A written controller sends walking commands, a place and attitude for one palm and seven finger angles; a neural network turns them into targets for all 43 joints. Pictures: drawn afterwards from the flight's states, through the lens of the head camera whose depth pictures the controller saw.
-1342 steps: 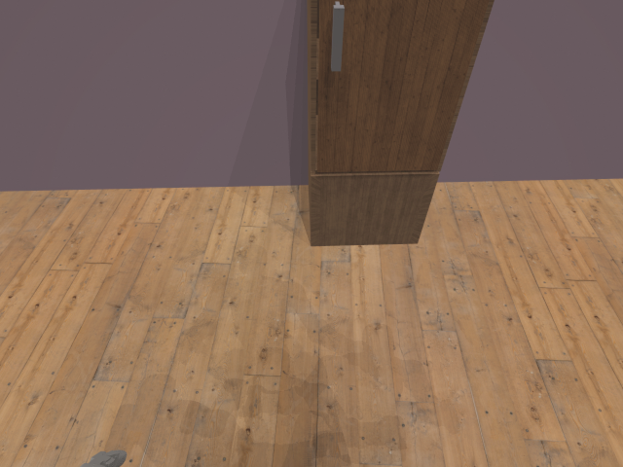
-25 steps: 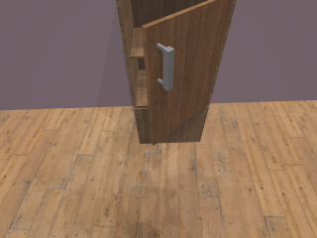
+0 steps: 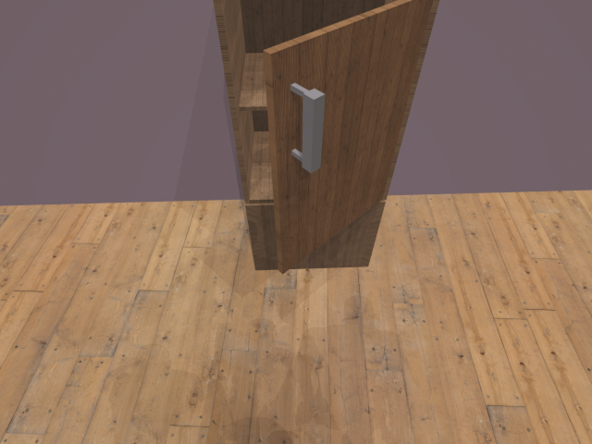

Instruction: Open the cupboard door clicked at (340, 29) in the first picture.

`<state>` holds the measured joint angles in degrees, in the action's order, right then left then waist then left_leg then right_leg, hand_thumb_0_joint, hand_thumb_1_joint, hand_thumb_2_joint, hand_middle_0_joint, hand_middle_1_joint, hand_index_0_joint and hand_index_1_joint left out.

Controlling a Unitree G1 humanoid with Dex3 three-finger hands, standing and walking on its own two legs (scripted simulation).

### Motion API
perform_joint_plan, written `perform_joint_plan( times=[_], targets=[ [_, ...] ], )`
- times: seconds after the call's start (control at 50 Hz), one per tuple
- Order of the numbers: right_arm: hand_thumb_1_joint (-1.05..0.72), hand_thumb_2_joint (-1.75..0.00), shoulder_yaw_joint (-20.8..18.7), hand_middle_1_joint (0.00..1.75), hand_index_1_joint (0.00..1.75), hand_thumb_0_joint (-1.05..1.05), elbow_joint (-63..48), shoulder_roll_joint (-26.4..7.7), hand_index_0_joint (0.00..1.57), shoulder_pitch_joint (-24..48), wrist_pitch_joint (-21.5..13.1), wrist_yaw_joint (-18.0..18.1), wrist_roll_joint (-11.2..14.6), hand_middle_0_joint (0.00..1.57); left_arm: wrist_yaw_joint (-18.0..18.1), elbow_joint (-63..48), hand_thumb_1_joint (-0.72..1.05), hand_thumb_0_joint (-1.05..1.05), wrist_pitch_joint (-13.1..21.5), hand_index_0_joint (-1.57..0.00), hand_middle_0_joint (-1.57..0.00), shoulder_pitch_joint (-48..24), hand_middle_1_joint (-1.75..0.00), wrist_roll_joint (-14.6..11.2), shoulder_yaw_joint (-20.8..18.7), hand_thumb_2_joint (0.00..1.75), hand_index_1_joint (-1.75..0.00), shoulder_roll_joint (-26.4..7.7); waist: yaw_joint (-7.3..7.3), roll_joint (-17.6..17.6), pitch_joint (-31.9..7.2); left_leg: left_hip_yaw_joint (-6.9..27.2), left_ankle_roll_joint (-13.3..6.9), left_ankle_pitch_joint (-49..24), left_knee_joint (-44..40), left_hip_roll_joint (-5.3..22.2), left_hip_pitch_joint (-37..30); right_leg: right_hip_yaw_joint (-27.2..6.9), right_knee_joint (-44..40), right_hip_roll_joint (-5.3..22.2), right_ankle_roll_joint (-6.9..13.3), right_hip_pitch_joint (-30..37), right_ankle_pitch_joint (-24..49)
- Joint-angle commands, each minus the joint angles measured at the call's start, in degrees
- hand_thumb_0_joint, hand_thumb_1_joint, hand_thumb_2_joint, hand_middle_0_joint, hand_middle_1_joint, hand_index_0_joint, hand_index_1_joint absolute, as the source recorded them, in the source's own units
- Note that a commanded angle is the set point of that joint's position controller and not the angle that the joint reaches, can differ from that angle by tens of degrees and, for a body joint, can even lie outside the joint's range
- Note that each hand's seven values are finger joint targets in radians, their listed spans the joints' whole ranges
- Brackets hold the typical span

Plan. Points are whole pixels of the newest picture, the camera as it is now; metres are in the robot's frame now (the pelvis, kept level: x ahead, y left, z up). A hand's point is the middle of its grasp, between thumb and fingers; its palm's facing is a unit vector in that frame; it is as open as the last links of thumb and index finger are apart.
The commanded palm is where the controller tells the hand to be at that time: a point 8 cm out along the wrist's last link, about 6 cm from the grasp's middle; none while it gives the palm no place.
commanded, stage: look to check the result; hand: left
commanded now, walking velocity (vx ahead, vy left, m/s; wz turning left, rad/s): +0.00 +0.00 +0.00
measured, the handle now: (304, 128) +0.60 +0.02 +0.11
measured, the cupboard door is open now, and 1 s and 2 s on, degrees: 40 40 40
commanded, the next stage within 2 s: walk to a spot facing it in 0.48 s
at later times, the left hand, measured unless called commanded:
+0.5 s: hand out of the picture +0.01 +0.15 -0.17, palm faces +0.04 -0.98 -0.18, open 7.4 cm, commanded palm none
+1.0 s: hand out of the picture +0.06 +0.17 -0.18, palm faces -0.09 -0.97 -0.23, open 7.4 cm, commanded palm none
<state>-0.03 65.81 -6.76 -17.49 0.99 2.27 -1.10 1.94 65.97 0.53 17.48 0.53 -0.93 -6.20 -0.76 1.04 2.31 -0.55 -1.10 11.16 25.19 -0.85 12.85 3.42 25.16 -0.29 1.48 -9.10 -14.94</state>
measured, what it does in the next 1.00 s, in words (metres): stands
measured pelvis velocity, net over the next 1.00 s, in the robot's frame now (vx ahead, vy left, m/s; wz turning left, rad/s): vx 0.01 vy -0.02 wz -0.18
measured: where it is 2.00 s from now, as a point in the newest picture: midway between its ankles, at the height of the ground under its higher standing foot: outside the picture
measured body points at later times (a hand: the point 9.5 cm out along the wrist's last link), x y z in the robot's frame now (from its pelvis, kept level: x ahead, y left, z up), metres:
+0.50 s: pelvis +0.02 -0.01 +0.00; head +0.03 -0.02 +0.45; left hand +0.01 +0.20 -0.16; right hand +0.01 -0.22 -0.17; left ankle +0.03 +0.11 -0.74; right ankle -0.01 -0.10 -0.74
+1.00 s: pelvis +0.01 -0.02 -0.01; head +0.05 -0.03 +0.44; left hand +0.07 +0.22 -0.16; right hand +0.01 -0.26 -0.17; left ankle +0.03 +0.11 -0.74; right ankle -0.02 -0.10 -0.72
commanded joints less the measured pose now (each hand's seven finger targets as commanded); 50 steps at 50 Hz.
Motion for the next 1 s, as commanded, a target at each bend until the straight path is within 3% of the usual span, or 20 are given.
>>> perform_joint_plan(
  times=[0.0, 0.34, 0.38, 0.58, 0.68, 0.78, 0.84, 0.88, 0.9, 0.92, 0.94, 0.98],
  targets=[
    [-0.9, -0.9, -0.65, 0.3, 0.3, 0.0, -1.24, -4.74, 0.2, -3.34, -0.94, 0.25, -0.21, 0.2, 0.45, -0.67, 0.9, 0.0, 0.45, -0.2, -0.2, 4.51, -0.3, -0.26, -0.85, 0.9, -0.3, -5.27, 0.18, -0.22, 2.31, 5.64, -1.35, -3.42, -5.13, 5.54, -0.51, -5.57, -5.97, 5.67, 1.25, -2.61, 2.93],
    [-0.9, -0.9, -0.45, 0.3, 0.3, 0.0, -0.86, -5.39, 0.2, -1.43, -1.09, 0.28, -0.02, 0.2, 0.56, -0.51, 0.9, 0.0, 0.74, -0.2, -0.2, 4.52, -0.3, -0.28, -0.66, 0.9, -0.3, -5.66, 0.44, -1.89, 1.96, 4.81, -1.16, -7.1, -4.81, 5.58, -2.64, -5.68, -6.93, 5.94, 0.94, -1.37, 6.3],
    [-0.9, -0.9, -0.41, 0.3, 0.3, 0.0, -0.64, -5.27, 0.2, -1.14, -1.11, 0.26, -0.13, 0.2, 0.53, -0.47, 0.9, 0.0, 0.75, -0.2, -0.2, 4.23, -0.3, -0.29, -0.62, 0.9, -0.3, -5.69, 0.34, -0.6, 2.34, 4.62, -1.05, -7.71, -4.92, 5.55, -2.8, -5.85, -6.91, 6.13, 1.0, -1.45, 7.1],
    [-0.9, -0.9, -0.42, 0.3, 0.3, 0.0, -0.48, -5.45, 0.2, -1.22, -1.14, 0.43, -0.07, 0.2, 0.62, -0.74, 0.9, 0.0, 0.96, -0.2, -0.2, 4.14, -0.3, -0.4, -0.63, 0.9, -0.3, -5.93, 0.38, -1.1, 1.69, 4.17, -0.82, -9.39, -4.58, 5.57, -3.24, -5.78, -7.14, 6.3, 0.98, 0.37, 10.97],
    [-0.9, -0.9, -1.84, 0.3, 0.3, 0.0, -1.64, -6.56, 0.2, -0.34, 0.0, 1.02, -0.05, 0.2, 0.42, -2.11, 0.9, 0.0, -0.33, -0.2, -0.2, 3.0, -0.3, 0.01, -2.57, 0.9, -0.3, -7.9, 0.23, -2.57, 1.67, 0.87, -0.15, -6.44, -0.03, 6.53, -2.22, -8.96, -4.52, 6.95, 2.0, -1.28, 16.52],
    [-0.9, -0.9, -3.32, 0.3, 0.3, 0.0, -5.05, -7.69, 0.2, 1.45, 0.61, 1.18, -0.14, 0.2, -0.24, -5.0, 0.9, 0.0, -1.58, -0.2, -0.2, 0.77, -0.3, 0.33, -4.35, 0.9, -0.3, -9.71, 0.13, -2.74, 1.22, -1.52, 0.39, -1.44, 3.45, 7.18, -1.16, -12.76, -2.15, 7.11, 3.38, -4.9, 14.98],
    [-0.9, -0.9, -3.98, 0.3, 0.3, 0.0, -6.9, -9.05, 0.2, 2.23, 0.51, 1.25, -0.16, 0.2, -0.59, -6.78, 0.9, 0.0, -1.88, -0.2, -0.2, -0.6, -0.3, 0.44, -4.84, 0.9, -0.3, -9.71, 0.09, -0.43, 0.69, -0.05, -0.4, -0.89, 2.18, 9.55, -2.91, -12.85, 0.95, 4.72, 2.76, -8.43, 13.61],
    [-0.9, -0.9, -4.53, 0.3, 0.3, 0.0, -7.74, -11.19, 0.2, 1.58, 0.25, 1.42, -0.45, 0.2, -1.05, -8.39, 0.9, 0.0, -2.14, -0.2, -0.2, -2.14, -0.3, 0.49, -4.98, 0.9, -0.3, -9.24, -0.18, 5.3, 0.25, 4.81, -3.07, -1.72, -2.24, 14.53, -5.33, -9.63, 7.86, 0.98, 1.22, -12.59, 9.76],
    [-0.9, -0.9, -4.89, 0.3, 0.3, 0.0, -8.24, -12.67, 0.2, 1.16, 0.11, 1.51, -0.63, 0.2, -1.31, -9.07, 0.9, 0.0, -2.31, -0.2, -0.2, -2.4, -0.3, 0.48, -4.95, 0.9, -0.3, -8.4, -0.26, 9.43, -0.37, 8.7, -5.75, -1.98, -5.86, 19.07, -5.8, -6.84, 14.91, -0.93, 0.42, -14.61, 1.12],
    [-0.9, -0.9, -5.15, 0.3, 0.3, 0.0, -8.82, -13.34, 0.2, 0.75, -0.15, 1.44, -0.82, 0.2, -1.61, -10.08, 0.9, 0.0, -2.62, -0.2, -0.2, -3.76, -0.3, 0.63, -4.97, 0.9, -0.3, -8.3, -0.44, 12.46, -0.31, 10.71, -8.78, -4.44, -8.88, 23.32, -5.59, -3.83, 23.97, -0.96, -0.52, -16.65, -11.83],
    [-0.9, -0.9, -4.94, 0.3, 0.3, 0.0, -9.38, -13.25, 0.2, 0.74, -0.3, 1.37, -0.91, 0.2, -1.79, -11.1, 0.9, 0.0, -2.88, -0.2, -0.2, -4.9, -0.3, 0.77, -5.14, 0.9, -0.3, -8.03, -0.4, 10.98, -0.6, 11.32, -10.61, -4.7, -9.95, 25.28, -5.07, -4.11, 29.89, 0.49, -0.8, -17.33, -16.44],
    [-0.9, -0.9, -4.98, 0.3, 0.3, 0.0, -11.05, -14.03, 0.2, 3.93, -0.55, 1.13, -1.42, 0.2, -2.46, -12.15, 0.9, 0.0, -2.77, -0.2, -0.2, -5.6, -0.3, 0.74, -5.07, 0.9, -0.3, -7.27, 1.07, 6.94, 0.03, 5.93, -9.47, -10.11, -7.67, 24.15, -3.1, -4.38, 28.1, 2.63, -0.9, -16.13, -15.52]
  ],
)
